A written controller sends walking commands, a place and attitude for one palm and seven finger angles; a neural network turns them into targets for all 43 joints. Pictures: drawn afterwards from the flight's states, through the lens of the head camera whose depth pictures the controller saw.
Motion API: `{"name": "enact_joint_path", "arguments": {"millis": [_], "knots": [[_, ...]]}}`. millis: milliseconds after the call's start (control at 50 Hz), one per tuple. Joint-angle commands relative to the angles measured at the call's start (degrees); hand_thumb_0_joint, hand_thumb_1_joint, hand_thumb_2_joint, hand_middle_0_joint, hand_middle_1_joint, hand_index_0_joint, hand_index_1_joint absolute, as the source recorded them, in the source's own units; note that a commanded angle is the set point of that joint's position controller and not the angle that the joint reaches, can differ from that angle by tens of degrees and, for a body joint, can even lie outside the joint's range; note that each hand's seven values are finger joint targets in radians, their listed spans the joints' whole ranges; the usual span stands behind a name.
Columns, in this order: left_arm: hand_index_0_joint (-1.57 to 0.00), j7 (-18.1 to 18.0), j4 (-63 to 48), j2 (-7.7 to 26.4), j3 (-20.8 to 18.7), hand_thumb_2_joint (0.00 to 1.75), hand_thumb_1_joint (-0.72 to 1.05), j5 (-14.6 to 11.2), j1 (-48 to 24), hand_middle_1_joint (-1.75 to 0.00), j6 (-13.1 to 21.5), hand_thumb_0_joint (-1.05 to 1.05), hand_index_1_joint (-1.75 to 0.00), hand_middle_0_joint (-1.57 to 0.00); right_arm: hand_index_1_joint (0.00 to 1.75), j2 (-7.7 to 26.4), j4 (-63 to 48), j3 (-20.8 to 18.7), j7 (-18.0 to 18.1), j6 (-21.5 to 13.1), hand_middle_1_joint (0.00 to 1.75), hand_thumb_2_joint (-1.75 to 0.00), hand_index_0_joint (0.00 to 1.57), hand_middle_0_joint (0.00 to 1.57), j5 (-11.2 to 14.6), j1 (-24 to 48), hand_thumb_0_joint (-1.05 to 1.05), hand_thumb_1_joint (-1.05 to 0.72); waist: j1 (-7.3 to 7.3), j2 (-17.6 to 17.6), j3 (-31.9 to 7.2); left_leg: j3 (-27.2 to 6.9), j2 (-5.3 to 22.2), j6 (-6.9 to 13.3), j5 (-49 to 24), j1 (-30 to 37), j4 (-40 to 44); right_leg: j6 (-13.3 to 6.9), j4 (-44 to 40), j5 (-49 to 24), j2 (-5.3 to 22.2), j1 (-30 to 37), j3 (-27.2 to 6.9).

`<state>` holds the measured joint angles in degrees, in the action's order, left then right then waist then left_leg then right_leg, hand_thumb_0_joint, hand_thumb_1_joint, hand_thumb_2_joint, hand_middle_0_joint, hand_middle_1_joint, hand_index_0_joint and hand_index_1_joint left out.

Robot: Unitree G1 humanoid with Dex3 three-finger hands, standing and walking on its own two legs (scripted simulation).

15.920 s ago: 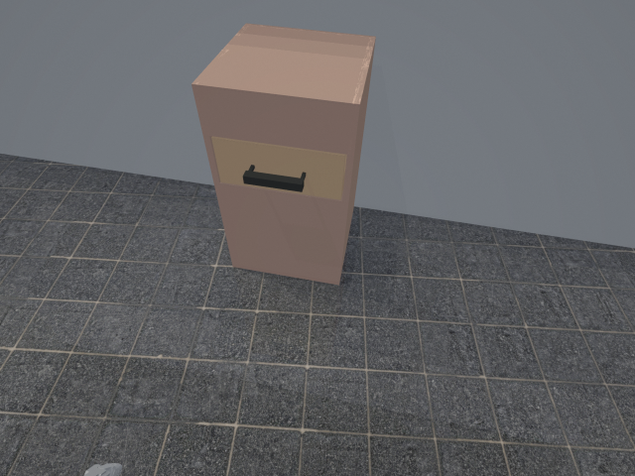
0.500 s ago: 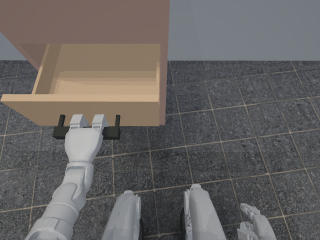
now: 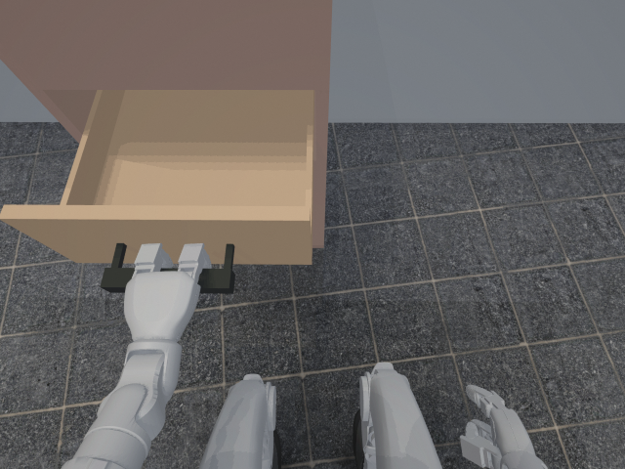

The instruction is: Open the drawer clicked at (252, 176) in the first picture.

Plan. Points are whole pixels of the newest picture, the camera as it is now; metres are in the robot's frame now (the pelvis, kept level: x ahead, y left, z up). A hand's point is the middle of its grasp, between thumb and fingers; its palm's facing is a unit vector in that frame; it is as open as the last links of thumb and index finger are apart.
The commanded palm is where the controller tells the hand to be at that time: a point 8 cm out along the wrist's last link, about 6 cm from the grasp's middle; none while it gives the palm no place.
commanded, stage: pull the drawer open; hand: left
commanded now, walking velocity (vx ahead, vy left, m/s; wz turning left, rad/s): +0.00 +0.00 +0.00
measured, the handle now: (172, 265) +0.38 +0.21 -0.07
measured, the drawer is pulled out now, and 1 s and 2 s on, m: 0.21 0.26 0.29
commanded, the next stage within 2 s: open the thumb to release the handle in 1.70 s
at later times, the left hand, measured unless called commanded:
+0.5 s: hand (177, 324) +0.30 +0.20 -0.09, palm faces -0.06 -0.05 -1.00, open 6.1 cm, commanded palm +0.26 +0.20 -0.04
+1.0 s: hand (173, 348) +0.27 +0.20 -0.09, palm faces -0.06 -0.06 -1.00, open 6.1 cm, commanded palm +0.23 +0.21 -0.04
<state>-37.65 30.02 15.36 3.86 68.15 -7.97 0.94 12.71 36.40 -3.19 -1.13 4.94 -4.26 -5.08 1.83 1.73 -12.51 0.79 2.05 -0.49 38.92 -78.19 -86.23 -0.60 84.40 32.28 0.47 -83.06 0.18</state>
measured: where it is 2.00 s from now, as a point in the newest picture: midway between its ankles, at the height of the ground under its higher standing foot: outside the picture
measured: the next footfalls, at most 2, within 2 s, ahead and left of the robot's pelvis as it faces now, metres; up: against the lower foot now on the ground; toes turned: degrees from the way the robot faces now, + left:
none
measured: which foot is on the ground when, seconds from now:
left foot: down 0.00-1.00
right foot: down 0.00-1.00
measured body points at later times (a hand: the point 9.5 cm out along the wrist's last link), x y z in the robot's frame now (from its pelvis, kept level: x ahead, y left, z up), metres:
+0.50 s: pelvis +0.00 +0.00 +0.00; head +0.15 -0.02 +0.42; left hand +0.30 +0.20 -0.03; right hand +0.18 -0.25 -0.14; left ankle +0.01 +0.13 -0.57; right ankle +0.05 -0.12 -0.57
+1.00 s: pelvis +0.00 -0.01 -0.01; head +0.15 -0.02 +0.42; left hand +0.27 +0.20 -0.03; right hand +0.19 -0.25 -0.15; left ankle +0.01 +0.13 -0.57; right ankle +0.05 -0.12 -0.57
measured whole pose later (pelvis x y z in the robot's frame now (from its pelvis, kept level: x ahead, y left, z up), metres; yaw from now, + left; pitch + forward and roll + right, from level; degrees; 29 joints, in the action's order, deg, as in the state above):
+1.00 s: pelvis +0.00 -0.01 -0.01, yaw +0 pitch +30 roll +1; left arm -38.9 19.1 15.1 3.0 68.5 6.2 3.4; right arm 12.2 34.6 -2.3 -0.4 3.6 -4.9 -2.9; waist 0.9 1.1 -13.0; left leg 0.7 2.4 -1.3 40.0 -78.4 -88.1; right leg -1.4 86.9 33.4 0.0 -84.0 0.1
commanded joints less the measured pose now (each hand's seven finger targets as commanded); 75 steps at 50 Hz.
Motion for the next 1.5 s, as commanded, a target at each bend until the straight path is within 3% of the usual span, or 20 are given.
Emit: {"name": "enact_joint_path", "arguments": {"millis": [0, 140, 220, 320, 400, 420, 520, 700, 740, 780, 960, 980, 1000, 1080, 1360, 1440, 1480], "knots": [[-0.40, -2.63, -9.27, 6.11, -3.10, 0.90, 0.90, -0.80, 4.07, -1.35, 0.16, 0.00, -1.35, -0.40, 0.30, 7.16, -6.21, -2.55, 0.55, -1.87, 0.30, -0.90, 0.20, 0.20, 0.14, -2.03, 0.00, -0.90, -2.56, -2.13, -26.89, 0.29, -3.23, 1.75, -22.96, 14.40, 10.15, -2.59, -9.27, -22.77, -1.71, 24.21, 0.40], [-0.40, -3.25, -10.25, 5.73, -2.87, 0.90, 0.90, -0.43, 5.25, -1.35, 0.20, 0.00, -1.35, -0.40, 0.30, 7.21, -6.44, -2.43, 0.60, -1.98, 0.30, -0.90, 0.20, 0.20, -0.01, -1.23, 0.00, -0.90, -2.31, -1.36, -25.45, 0.07, -3.20, 1.73, -21.95, 14.31, 9.97, -2.65, -9.25, -21.02, -1.72, 22.43, 0.53], [-0.40, -3.39, -11.60, 5.44, -2.41, 0.90, 0.90, -0.30, 5.67, -1.35, 0.07, 0.00, -1.35, -0.40, 0.30, 7.17, -6.67, -2.44, 0.73, -2.08, 0.30, -0.90, 0.20, 0.20, -0.06, -0.97, 0.00, -0.90, -2.42, -1.24, -26.62, 0.06, -3.17, 1.76, -22.48, 14.83, 9.80, -2.61, -8.95, -21.31, -1.65, 22.58, 0.54], [-0.40, -3.03, -11.79, 6.14, -3.48, 0.90, 0.90, -0.87, 9.32, -1.35, -0.22, 0.00, -1.35, -0.40, 0.30, 7.00, -7.08, -2.28, 0.91, -2.29, 0.30, -0.90, 0.20, 0.20, 0.10, -0.82, 0.00, -0.90, -3.02, -3.16, -26.63, 0.16, -3.26, 1.74, -22.67, 14.09, 9.75, -2.53, -8.92, -22.86, -1.75, 24.28, 0.07], [-0.40, -2.99, -12.80, 6.35, -3.74, 0.90, 0.90, -0.93, 12.05, -1.35, 0.13, 0.00, -1.35, -0.40, 0.30, 6.81, -7.55, -2.06, 0.93, -2.47, 0.30, -0.90, 0.20, 0.20, 0.06, -0.25, 0.00, -0.90, -3.53, -1.47, -26.15, 0.40, -3.35, 1.54, -22.00, 13.89, 9.78, -2.71, -8.89, -22.24, -1.73, 24.03, -0.15], [-0.40, -3.00, -12.74, 5.55, -2.94, 0.90, 0.90, -0.87, 11.60, -1.35, 0.12, 0.00, -1.35, -0.40, 0.30, 6.83, -7.38, -2.04, 0.92, -2.40, 0.30, -0.90, 0.20, 0.20, 0.08, -0.14, 0.00, -0.90, -2.90, -2.56, -25.48, 0.33, -3.29, 1.68, -21.78, 13.84, 9.69, -2.61, -9.17, -21.99, -1.76, 23.54, -0.12], [-0.40, -3.29, -14.26, 5.60, -3.00, 0.90, 0.90, -0.67, 13.26, -1.35, 0.57, 0.00, -1.35, -0.40, 0.30, 6.72, -7.74, -1.99, 0.86, -2.70, 0.30, -0.90, 0.20, 0.20, -0.08, 0.15, 0.00, -0.90, -3.31, -1.64, -25.83, 0.33, -3.27, 1.62, -22.37, 13.95, 9.44, -2.74, -8.72, -22.78, -1.67, 23.48, -0.16], [-0.40, -3.56, -15.69, 6.95, -5.32, 0.90, 0.90, -1.11, 18.73, -1.35, 1.21, 0.00, -1.35, -0.40, 0.30, 6.31, -8.10, -1.81, 1.07, -3.05, 0.30, -0.90, 0.20, 0.20, -0.23, 0.70, 0.00, -0.90, -4.17, -3.49, -25.77, 0.53, -3.43, 1.47, -21.68, 12.43, 8.77, -2.76, -8.37, -24.05, -1.68, 24.85, -1.02], [-0.40, -3.51, -16.28, 6.76, -4.98, 0.90, 0.90, -1.26, 18.21, -1.35, 1.28, 0.00, -1.35, -0.40, 0.30, 6.23, -8.02, -1.76, 1.13, -3.13, 0.30, -0.90, 0.20, 0.20, -0.23, 1.04, 0.00, -0.90, -3.68, -3.79, -25.11, 0.78, -3.43, 1.58, -20.06, 11.62, 8.57, -2.57, -9.04, -22.59, -1.48, 24.73, -1.38], [-0.40, -3.75, -16.69, 7.22, -5.69, 0.90, 0.90, -0.92, 19.82, -1.35, 1.70, 0.00, -1.35, -0.40, 0.30, 6.15, -8.24, -1.60, 1.15, -3.31, 0.30, -0.90, 0.20, 0.20, -0.25, 1.30, 0.00, -0.90, -4.44, -2.22, -25.54, 0.61, -3.44, 1.43, -20.74, 11.84, 8.62, -2.82, -8.17, -22.44, -1.64, 24.11, -1.10], [-0.40, -4.06, -19.64, 7.21, -5.94, 0.90, 0.90, -1.01, 22.19, -1.35, 2.07, 0.00, -1.35, -0.40, 0.30, 5.90, -8.71, -1.51, 1.22, -3.52, 0.30, -0.90, 0.20, 0.20, -0.52, 2.35, 0.00, -0.90, -4.39, -1.55, -25.33, 0.49, -3.33, 1.42, -20.69, 12.22, 8.21, -2.94, -8.10, -22.42, -1.57, 23.08, -1.22], [-0.40, -4.22, -18.85, 7.92, -6.78, 0.90, 0.90, -0.86, 23.65, -1.35, 2.14, 0.00, -1.35, -0.40, 0.30, 5.96, -8.86, -1.35, 1.22, -3.50, 0.30, -0.90, 0.20, 0.20, -0.51, 2.09, 0.00, -0.90, -4.83, -1.57, -25.33, 0.49, -3.38, 1.26, -20.55, 12.19, 8.36, -2.95, -7.73, -21.64, -1.59, 23.00, -1.10], [-0.40, -4.13, -18.82, 6.88, -5.67, 0.90, 0.90, -0.74, 22.88, -1.35, 2.07, 0.00, -1.35, -0.40, 0.30, 6.06, -8.69, -1.43, 1.25, -3.46, 0.30, -0.90, 0.20, 0.20, -0.52, 2.37, 0.00, -0.90, -4.15, -2.35, -24.33, 0.26, -3.21, 1.36, -20.25, 12.49, 8.26, -2.90, -8.02, -21.32, -1.70, 21.78, -1.01], [-0.40, -4.13, -18.89, 7.40, -5.99, 0.90, 0.90, -0.76, 22.62, -1.35, 2.31, 0.00, -1.35, -0.40, 0.30, 5.99, -8.74, -1.34, 1.45, -3.71, 0.30, -0.90, 0.20, 0.20, -0.55, 2.58, 0.00, -0.90, -4.11, -2.91, -24.28, 0.42, -3.26, 1.43, -18.72, 11.32, 7.96, -2.74, -8.29, -19.69, -1.47, 21.94, -1.52], [-0.40, -3.99, -18.55, 9.97, -9.49, 0.90, 0.90, -1.70, 26.62, -1.35, 3.65, 0.00, -1.35, -0.40, 0.30, 5.53, -8.53, -1.08, 1.87, -4.35, 0.30, -0.90, 0.20, 0.20, -0.37, 3.32, 0.00, -0.90, -5.62, -3.40, -22.89, 0.88, -3.48, 1.42, -15.91, 7.46, 7.15, -2.87, -8.68, -17.28, -1.39, 22.70, -3.33], [-0.40, -4.09, -19.86, 8.99, -8.35, 0.90, 0.90, -1.42, 27.41, -1.35, 3.51, 0.00, -1.35, -0.40, 0.30, 5.56, -8.97, -1.20, 1.66, -4.17, 0.30, -0.90, 0.20, 0.20, -0.33, 3.24, 0.00, -0.90, -5.53, -2.62, -23.61, 0.91, -3.44, 1.38, -16.46, 8.75, 7.32, -2.78, -8.39, -17.42, -1.33, 21.99, -2.81], [-0.40, -3.95, -19.26, 9.16, -8.81, 0.90, 0.90, -1.74, 28.46, -1.35, 3.45, 0.00, -1.35, -0.40, 0.30, 5.42, -8.97, -1.07, 1.74, -4.15, 0.30, -0.90, 0.20, 0.20, -0.26, 3.30, 0.00, -0.90, -5.62, -3.89, -23.35, 0.95, -3.45, 1.41, -16.36, 8.02, 7.23, -2.71, -8.54, -17.84, -1.34, 22.77, -3.25]]}}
